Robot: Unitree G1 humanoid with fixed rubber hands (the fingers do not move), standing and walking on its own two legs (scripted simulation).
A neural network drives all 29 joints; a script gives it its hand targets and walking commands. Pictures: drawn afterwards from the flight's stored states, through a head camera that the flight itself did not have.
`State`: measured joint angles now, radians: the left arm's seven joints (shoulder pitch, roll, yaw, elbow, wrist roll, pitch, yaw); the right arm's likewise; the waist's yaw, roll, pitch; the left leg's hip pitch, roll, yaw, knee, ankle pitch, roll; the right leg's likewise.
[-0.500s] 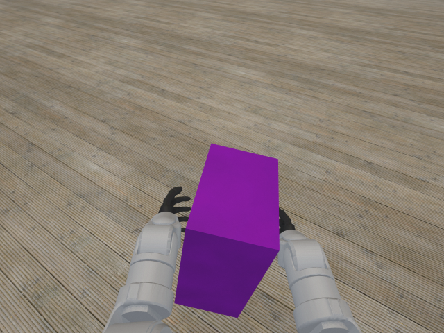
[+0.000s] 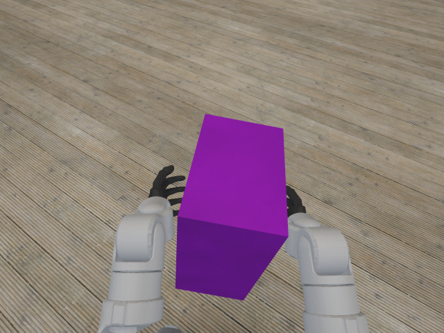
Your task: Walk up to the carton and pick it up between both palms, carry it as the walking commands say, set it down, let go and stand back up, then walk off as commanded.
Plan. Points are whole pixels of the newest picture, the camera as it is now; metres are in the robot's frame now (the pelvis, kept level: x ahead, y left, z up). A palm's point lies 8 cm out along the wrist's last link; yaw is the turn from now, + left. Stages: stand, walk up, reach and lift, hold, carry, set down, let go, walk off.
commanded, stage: carry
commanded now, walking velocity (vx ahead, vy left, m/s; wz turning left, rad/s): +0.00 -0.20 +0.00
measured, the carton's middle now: (225, 213) +0.33 +0.01 +0.01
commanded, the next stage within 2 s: none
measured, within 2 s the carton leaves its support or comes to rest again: neither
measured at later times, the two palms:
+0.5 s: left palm (131, 215) +0.27 +0.16 +0.10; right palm (278, 225) +0.27 -0.08 +0.08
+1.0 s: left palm (155, 209) +0.29 +0.12 +0.09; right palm (295, 223) +0.29 -0.11 +0.07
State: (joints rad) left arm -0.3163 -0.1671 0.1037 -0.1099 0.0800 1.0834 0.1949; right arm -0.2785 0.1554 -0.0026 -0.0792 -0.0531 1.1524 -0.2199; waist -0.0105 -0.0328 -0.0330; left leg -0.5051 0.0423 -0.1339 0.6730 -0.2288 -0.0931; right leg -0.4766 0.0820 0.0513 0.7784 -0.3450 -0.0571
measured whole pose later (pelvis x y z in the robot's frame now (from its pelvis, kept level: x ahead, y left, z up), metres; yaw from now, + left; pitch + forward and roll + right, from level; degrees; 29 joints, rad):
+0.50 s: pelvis -0.01 +0.02 +0.00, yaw +2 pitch +1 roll -1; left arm -0.33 -0.17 0.13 -0.06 0.11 1.21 0.18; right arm -0.32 0.17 -0.02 -0.01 -0.09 1.29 -0.19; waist 0.01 0.02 -0.13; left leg -0.51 0.07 -0.10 0.72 -0.23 -0.10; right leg -0.44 0.06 0.01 0.77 -0.35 -0.03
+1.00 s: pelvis -0.01 -0.02 +0.00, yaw +4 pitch +4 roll +0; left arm -0.36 -0.18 0.09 -0.14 0.09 1.16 0.20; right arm -0.29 0.16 -0.03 -0.15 -0.08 1.25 -0.19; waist 0.02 0.01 -0.04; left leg -0.55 0.11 0.01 0.74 -0.38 -0.04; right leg -0.47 0.02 -0.06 0.73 -0.33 -0.06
